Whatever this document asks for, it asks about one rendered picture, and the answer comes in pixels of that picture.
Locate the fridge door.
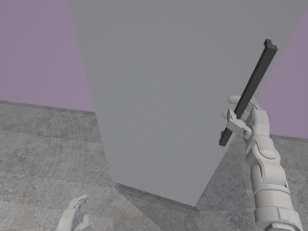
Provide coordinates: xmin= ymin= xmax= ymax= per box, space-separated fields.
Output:
xmin=67 ymin=0 xmax=308 ymax=207

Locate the robot left hand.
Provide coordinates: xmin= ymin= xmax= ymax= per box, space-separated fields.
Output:
xmin=55 ymin=194 xmax=91 ymax=231

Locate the right robot forearm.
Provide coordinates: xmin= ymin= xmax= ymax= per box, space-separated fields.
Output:
xmin=245 ymin=136 xmax=304 ymax=231

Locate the handle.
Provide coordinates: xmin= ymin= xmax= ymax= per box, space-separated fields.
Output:
xmin=218 ymin=38 xmax=278 ymax=147

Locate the robot right hand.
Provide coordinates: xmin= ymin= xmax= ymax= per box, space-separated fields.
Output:
xmin=221 ymin=95 xmax=270 ymax=144

